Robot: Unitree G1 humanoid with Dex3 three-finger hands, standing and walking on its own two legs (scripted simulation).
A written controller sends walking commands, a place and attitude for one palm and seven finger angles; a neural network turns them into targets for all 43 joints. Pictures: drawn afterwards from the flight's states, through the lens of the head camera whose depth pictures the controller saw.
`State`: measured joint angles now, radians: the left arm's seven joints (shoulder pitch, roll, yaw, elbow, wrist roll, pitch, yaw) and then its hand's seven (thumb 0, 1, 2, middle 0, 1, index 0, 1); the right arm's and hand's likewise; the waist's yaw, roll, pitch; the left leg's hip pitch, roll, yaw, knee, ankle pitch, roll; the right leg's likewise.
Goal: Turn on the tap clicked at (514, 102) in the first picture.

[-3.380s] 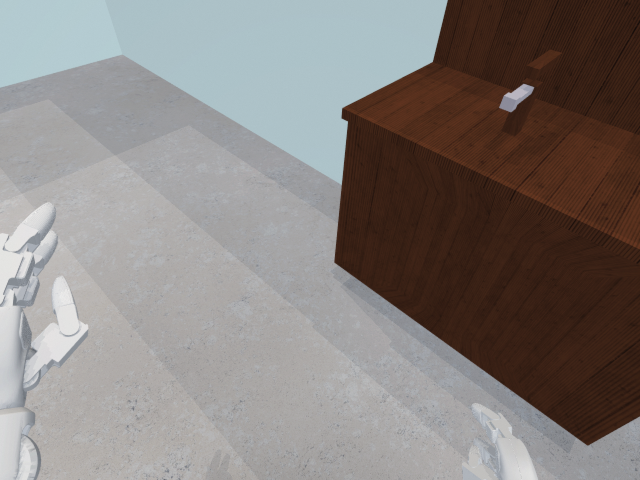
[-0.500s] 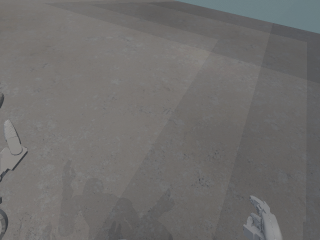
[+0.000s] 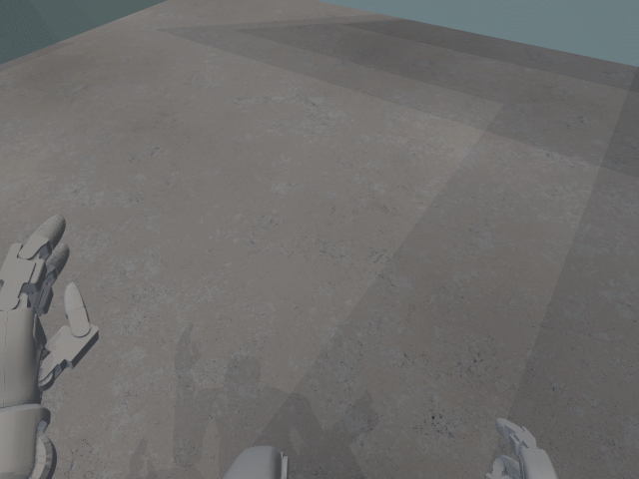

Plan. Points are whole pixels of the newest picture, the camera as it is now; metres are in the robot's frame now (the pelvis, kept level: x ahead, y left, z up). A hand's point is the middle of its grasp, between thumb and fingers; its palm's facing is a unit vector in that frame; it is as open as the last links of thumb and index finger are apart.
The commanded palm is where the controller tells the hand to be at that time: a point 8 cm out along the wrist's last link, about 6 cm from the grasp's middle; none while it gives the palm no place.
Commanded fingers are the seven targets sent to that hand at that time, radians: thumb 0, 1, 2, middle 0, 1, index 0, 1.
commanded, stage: walk around to get in front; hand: left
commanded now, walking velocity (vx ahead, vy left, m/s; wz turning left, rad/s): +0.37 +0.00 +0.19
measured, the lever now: out of the picture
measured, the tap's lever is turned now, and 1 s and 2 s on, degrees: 0 0 0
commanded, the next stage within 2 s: walk to a spot facing it in 0.92 s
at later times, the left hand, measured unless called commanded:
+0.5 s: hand (122, 191) +0.37 +0.25 +0.19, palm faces +0.37 -0.82 -0.44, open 7.4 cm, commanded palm +0.31 +0.30 +0.18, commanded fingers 0.00 0.90 0.90 -0.20 -0.30 -0.20 -0.30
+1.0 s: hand (139, 121) +0.50 +0.28 +0.20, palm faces +0.51 -0.76 -0.40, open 7.4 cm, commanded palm +0.45 +0.32 +0.18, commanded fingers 0.00 0.90 0.90 -0.20 -0.30 -0.20 -0.30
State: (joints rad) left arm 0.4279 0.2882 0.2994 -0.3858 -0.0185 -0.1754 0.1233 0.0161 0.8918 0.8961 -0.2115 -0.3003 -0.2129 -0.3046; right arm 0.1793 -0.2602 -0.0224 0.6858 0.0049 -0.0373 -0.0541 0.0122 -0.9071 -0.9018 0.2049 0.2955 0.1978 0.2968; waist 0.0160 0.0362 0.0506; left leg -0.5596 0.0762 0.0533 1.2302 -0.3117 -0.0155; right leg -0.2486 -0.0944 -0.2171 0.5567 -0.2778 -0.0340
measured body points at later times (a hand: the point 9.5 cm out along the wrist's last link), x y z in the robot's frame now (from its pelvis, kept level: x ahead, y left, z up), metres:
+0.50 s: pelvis +0.16 +0.02 +0.01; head +0.19 +0.02 +0.46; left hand +0.34 +0.29 +0.22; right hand +0.32 -0.16 -0.10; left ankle +0.13 +0.13 -0.73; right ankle +0.23 -0.11 -0.69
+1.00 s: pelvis +0.32 +0.03 -0.01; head +0.35 +0.05 +0.44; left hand +0.47 +0.32 +0.22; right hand +0.51 -0.24 -0.08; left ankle +0.37 +0.16 -0.74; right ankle +0.28 -0.10 -0.73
